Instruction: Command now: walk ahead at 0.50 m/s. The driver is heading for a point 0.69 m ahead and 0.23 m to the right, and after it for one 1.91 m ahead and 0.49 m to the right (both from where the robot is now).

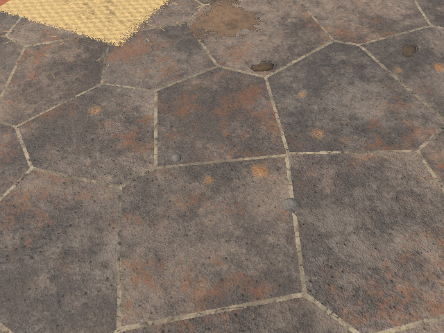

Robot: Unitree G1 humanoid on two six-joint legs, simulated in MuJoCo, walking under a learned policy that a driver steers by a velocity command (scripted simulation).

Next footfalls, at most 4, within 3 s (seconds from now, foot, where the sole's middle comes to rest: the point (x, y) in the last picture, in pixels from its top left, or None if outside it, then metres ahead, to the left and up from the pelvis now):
0.38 left None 0.40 0.16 -0.78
0.90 right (298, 291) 0.61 -0.16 -0.78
1.38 left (276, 216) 0.89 -0.11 -0.78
1.70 right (326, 271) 0.68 -0.26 -0.78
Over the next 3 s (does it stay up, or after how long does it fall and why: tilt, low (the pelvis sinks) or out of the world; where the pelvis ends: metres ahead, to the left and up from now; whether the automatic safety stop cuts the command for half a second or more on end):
stays up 0.77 -0.11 -0.01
